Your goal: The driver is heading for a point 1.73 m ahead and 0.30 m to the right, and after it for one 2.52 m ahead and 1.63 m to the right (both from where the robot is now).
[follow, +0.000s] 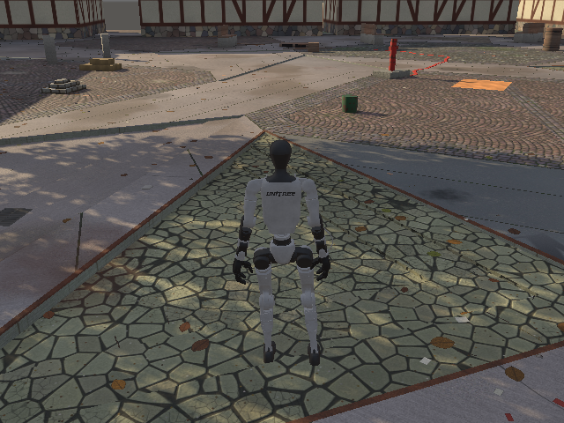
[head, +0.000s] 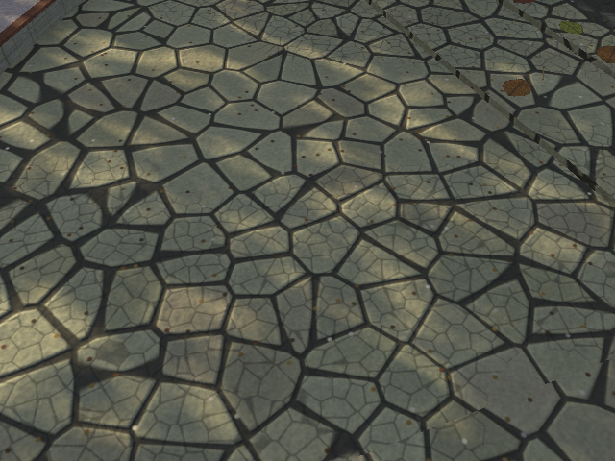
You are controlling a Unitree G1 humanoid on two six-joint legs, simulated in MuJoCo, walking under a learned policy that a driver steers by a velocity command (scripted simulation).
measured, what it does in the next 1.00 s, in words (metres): stands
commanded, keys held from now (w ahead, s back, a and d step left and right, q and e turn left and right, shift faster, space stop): no key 1.00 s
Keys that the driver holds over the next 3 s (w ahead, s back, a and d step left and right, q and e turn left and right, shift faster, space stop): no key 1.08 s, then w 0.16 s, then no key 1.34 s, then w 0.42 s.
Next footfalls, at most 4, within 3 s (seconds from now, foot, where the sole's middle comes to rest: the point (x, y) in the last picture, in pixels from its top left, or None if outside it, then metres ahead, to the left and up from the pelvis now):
1.40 right None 0.10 -0.17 -0.77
1.70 left None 0.14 0.06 -0.79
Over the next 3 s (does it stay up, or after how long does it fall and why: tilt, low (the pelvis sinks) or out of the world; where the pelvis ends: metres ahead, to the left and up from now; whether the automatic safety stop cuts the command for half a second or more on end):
stays up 0.19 -0.08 -0.01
